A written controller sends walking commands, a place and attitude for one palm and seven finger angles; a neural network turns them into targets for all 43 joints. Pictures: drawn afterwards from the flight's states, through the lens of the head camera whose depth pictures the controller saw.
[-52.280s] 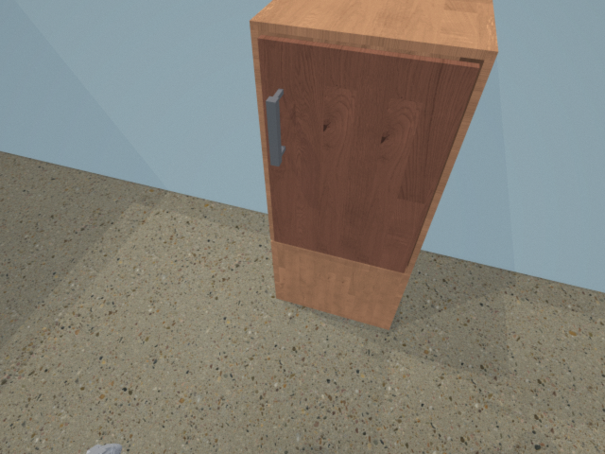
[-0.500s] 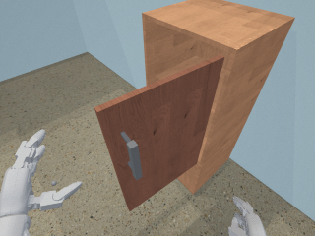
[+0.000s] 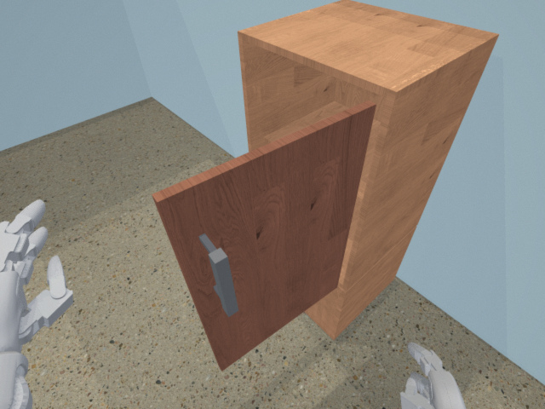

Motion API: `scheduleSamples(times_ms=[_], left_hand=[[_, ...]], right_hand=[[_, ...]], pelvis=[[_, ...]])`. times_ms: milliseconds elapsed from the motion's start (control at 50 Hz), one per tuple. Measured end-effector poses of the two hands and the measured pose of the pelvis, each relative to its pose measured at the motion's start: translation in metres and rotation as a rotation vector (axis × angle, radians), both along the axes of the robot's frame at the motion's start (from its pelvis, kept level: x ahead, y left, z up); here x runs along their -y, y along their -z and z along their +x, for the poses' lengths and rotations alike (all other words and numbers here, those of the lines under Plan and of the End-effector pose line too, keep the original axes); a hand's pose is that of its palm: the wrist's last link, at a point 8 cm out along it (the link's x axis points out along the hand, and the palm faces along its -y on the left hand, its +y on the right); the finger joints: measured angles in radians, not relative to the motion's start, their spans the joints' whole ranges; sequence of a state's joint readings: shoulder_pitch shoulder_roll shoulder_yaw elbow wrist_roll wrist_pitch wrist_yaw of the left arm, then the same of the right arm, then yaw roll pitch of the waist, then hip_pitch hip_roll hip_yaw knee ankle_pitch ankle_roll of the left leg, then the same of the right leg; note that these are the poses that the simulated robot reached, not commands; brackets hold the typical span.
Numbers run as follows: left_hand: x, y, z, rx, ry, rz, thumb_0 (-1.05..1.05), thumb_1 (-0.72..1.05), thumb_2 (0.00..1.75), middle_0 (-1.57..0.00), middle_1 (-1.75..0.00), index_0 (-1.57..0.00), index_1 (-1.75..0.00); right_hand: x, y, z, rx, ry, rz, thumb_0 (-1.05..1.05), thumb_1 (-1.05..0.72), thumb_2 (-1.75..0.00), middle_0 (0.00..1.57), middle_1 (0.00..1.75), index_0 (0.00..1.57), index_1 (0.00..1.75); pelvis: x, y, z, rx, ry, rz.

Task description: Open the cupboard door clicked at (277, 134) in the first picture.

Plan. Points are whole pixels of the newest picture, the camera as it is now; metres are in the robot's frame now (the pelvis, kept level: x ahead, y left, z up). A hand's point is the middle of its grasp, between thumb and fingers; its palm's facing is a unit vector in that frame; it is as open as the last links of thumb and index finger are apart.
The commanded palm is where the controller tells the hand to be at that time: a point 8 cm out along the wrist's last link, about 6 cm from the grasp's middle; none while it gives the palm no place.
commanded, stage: draw the hand back to the body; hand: left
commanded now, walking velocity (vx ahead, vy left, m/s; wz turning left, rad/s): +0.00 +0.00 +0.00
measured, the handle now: (218, 276) +0.30 +0.13 +0.03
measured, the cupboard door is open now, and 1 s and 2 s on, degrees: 84 84 84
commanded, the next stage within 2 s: step back with the hand held close in 0.18 s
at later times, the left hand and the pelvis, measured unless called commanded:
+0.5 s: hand (69, 297) +0.18 +0.25 +0.15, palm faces +0.40 -0.79 -0.47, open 7.4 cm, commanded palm +0.13 +0.29 +0.17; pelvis -0.02 -0.01 +0.00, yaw -1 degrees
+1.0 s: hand out of the picture +0.11 +0.29 +0.15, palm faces +0.44 -0.75 -0.49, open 7.4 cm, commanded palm +0.05 +0.32 +0.17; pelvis -0.10 +0.02 -0.02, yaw +0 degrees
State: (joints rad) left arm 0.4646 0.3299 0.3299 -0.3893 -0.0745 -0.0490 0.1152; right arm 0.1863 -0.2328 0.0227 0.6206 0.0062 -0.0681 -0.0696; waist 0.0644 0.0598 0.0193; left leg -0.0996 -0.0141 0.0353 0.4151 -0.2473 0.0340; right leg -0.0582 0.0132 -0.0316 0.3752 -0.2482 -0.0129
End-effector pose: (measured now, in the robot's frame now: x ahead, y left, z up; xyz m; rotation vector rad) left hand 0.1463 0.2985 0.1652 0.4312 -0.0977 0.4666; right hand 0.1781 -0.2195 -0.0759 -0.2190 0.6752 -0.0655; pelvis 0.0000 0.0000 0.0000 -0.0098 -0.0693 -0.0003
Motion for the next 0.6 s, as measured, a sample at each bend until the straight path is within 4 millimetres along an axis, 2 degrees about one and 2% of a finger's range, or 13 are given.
scheduleSamples(times_ms=[320,420,600], left_hand=[[0.012,-0.003,-0.01,0.012,0.005,0.013,0.01,0.89,0.9,-0.21,-0.3,-0.21,-0.3],[0.007,-0.015,-0.006,0.045,0.017,0.088,0.01,0.89,0.9,-0.21,-0.3,-0.21,-0.3],[0.008,0.0,-0.005,-0.06,0.112,0.112,0.01,0.89,0.9,-0.21,-0.3,-0.21,-0.3]], right_hand=[[0.012,0.003,-0.013,0.001,0.015,0.007,0.01,-0.91,-0.9,0.2,0.3,0.2,0.3],[0.014,0.003,-0.016,-0.011,0.027,0.012,0.01,-0.91,-0.9,0.2,0.3,0.2,0.3],[0.027,0.002,-0.041,-0.06,0.135,-0.025,0.01,-0.91,-0.9,0.2,0.3,0.2,0.3]], pelvis=[[0.011,-0.001,-0.009,0.018,0.0,0.001],[0.011,0.0,-0.014,-0.022,0.004,-0.01],[-0.002,0.001,-0.028,-0.065,0.029,-0.005]])
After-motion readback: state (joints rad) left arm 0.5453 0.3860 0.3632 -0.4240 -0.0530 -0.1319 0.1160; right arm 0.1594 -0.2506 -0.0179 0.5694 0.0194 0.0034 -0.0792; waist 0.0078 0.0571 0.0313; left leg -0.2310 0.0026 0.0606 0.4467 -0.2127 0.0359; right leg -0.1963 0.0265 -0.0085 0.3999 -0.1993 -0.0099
